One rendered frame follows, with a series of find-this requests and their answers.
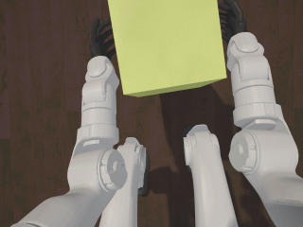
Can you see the right robot upper arm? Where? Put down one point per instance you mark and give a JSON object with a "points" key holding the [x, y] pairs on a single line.
{"points": [[268, 160]]}

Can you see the left robot shin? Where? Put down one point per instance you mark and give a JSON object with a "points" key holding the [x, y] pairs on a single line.
{"points": [[133, 140]]}

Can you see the left robot hand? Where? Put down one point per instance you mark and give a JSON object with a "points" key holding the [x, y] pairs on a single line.
{"points": [[96, 39]]}

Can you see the left robot forearm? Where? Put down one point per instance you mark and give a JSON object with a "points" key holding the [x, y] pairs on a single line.
{"points": [[98, 108]]}

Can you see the robot left foot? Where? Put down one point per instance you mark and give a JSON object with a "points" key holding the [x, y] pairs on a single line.
{"points": [[142, 190]]}

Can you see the right robot hand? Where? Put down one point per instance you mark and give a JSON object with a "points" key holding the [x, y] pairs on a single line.
{"points": [[235, 23]]}

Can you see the left robot upper arm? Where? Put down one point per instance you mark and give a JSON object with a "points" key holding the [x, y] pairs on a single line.
{"points": [[93, 176]]}

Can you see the right robot forearm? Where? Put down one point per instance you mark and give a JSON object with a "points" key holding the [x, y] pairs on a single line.
{"points": [[252, 86]]}

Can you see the carton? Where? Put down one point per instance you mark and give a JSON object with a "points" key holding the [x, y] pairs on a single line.
{"points": [[165, 46]]}

